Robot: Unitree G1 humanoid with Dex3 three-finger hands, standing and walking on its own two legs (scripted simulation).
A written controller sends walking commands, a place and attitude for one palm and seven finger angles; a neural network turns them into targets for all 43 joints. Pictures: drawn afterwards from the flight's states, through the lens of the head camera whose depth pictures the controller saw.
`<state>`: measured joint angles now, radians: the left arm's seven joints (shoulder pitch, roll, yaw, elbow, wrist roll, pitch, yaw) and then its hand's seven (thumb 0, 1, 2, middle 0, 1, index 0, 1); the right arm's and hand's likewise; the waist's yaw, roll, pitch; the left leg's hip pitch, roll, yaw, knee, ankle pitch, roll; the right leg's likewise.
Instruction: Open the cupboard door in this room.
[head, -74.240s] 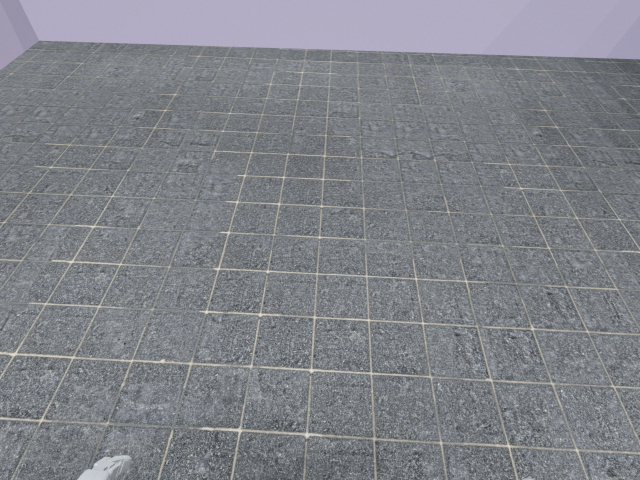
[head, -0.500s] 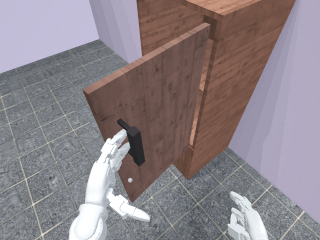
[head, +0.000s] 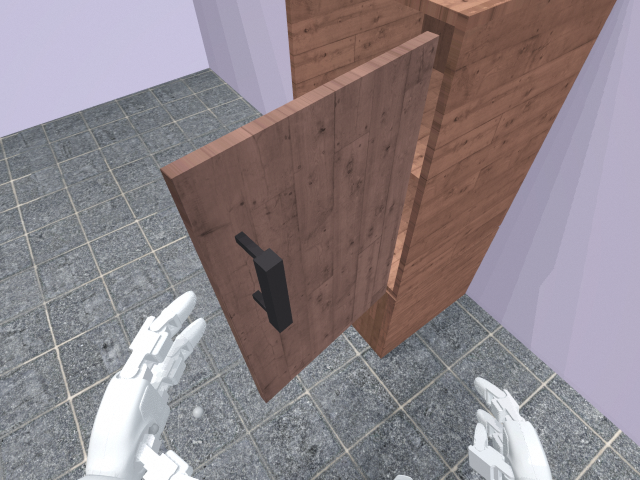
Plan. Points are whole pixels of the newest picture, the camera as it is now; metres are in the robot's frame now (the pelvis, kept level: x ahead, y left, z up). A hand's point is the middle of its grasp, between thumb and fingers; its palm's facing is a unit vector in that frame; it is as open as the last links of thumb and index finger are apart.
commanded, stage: draw the hand back to the body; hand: left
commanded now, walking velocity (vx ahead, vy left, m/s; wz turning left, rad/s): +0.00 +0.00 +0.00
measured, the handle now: (264, 283) +0.32 +0.10 +0.10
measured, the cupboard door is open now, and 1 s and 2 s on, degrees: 97 97 97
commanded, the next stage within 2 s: step back with the hand held close in 1.68 s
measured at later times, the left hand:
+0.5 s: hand (151, 400) +0.17 +0.17 +0.12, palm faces -0.01 -1.00 -0.08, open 16.3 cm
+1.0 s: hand (45, 356) +0.19 +0.25 +0.17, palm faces +0.33 -0.86 -0.38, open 12.7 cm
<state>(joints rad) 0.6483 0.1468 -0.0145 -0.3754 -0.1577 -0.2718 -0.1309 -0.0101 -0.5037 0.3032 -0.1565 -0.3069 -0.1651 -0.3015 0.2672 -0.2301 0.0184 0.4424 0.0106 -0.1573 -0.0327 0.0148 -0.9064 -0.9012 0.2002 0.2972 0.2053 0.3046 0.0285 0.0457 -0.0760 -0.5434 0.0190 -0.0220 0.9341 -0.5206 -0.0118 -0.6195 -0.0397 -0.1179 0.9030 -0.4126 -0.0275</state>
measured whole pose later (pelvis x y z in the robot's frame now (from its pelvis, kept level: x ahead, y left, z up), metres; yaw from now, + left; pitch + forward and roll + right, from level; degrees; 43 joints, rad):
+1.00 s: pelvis +0.00 +0.02 +0.04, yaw -1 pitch -3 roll -1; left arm 0.55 0.30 0.19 -0.44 -0.02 -0.07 0.12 0.00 0.07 0.55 -0.18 -0.30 -0.18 -0.30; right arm 0.24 -0.21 0.06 0.60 -0.01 -0.19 -0.09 0.02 -0.90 -0.90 0.20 0.30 0.21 0.30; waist 0.06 0.06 0.02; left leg -0.13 0.00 0.01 0.55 -0.36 0.02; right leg -0.21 -0.04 -0.09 0.51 -0.24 0.01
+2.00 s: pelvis -0.01 +0.02 +0.05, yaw -2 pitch -2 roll -1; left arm 0.48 0.36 0.40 -0.41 -0.04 -0.16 0.11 0.02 0.89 0.90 -0.21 -0.30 -0.21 -0.30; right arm 0.15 -0.23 0.02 0.59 -0.01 -0.07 -0.07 0.01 -0.90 -0.90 0.20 0.30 0.21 0.30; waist 0.02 0.05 0.06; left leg -0.14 0.01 0.03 0.44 -0.27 0.02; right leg -0.21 -0.02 -0.07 0.37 -0.12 0.00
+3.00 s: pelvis -0.17 +0.01 +0.05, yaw -6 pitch +4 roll -1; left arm 0.55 0.46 0.41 -0.57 -0.04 -0.20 0.12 0.02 0.88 0.90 -0.21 -0.30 -0.22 -0.30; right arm 0.11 -0.19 0.02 0.63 0.01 -0.10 -0.06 0.01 -0.90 -0.90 0.20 0.30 0.21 0.31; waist 0.01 -0.02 0.05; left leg -0.53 0.01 0.02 0.70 -0.33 -0.01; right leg -0.18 0.02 -0.01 0.44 -0.33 -0.01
